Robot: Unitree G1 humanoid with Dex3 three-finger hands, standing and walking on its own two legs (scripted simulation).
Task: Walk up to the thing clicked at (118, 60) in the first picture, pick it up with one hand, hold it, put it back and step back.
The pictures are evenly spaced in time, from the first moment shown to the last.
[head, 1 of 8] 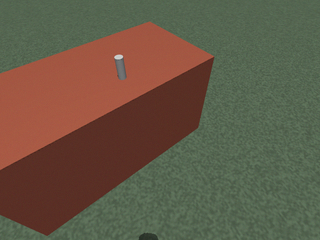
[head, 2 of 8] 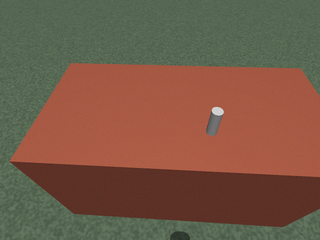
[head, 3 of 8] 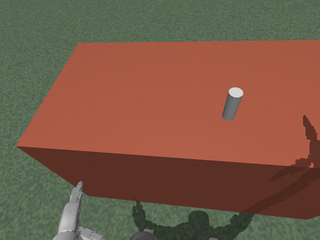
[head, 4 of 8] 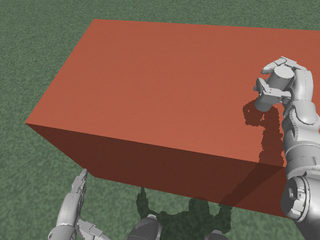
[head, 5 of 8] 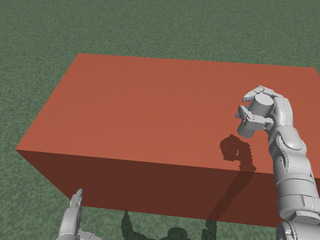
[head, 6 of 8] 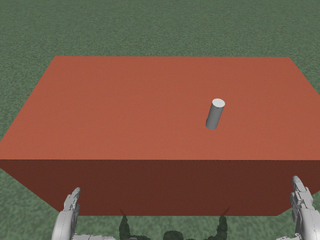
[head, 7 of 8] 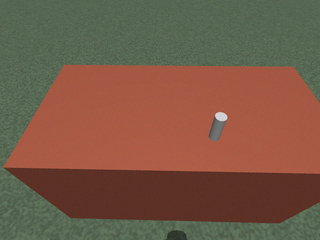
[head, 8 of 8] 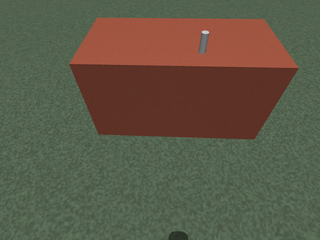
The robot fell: no
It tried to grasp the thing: yes
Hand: right
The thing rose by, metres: 0.22
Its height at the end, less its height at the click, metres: +0.00
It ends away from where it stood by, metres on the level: 0.03
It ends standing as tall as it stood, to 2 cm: yes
